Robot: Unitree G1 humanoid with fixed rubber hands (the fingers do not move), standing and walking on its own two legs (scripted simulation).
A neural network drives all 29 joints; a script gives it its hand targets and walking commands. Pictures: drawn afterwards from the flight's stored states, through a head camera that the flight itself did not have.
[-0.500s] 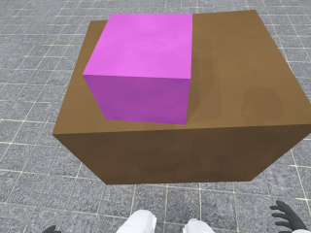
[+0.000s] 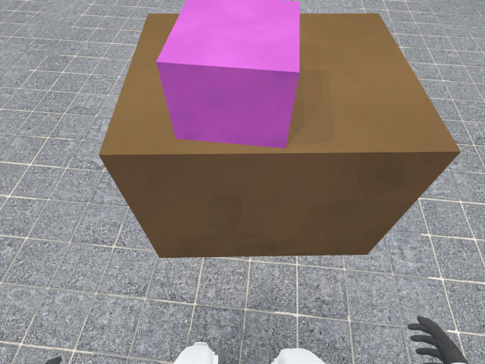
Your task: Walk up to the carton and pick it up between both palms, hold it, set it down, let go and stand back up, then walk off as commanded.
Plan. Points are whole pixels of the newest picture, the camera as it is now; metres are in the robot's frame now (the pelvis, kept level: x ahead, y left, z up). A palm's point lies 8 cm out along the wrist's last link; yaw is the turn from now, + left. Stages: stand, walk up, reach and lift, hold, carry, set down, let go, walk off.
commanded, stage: walk off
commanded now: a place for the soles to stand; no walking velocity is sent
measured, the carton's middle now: (236, 70) +0.77 +0.02 +0.02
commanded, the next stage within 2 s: stand in 1.98 s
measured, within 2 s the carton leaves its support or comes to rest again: neither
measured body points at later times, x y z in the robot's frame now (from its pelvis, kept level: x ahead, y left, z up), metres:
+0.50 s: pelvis -0.17 +0.02 +0.00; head -0.11 +0.03 +0.44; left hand -0.04 +0.35 -0.10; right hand -0.08 -0.31 -0.10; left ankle -0.15 +0.14 -0.72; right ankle -0.12 -0.12 -0.66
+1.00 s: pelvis -0.35 +0.03 +0.00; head -0.31 +0.02 +0.44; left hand -0.24 +0.36 -0.09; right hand -0.25 -0.31 -0.11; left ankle -0.36 +0.16 -0.72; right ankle -0.25 -0.10 -0.72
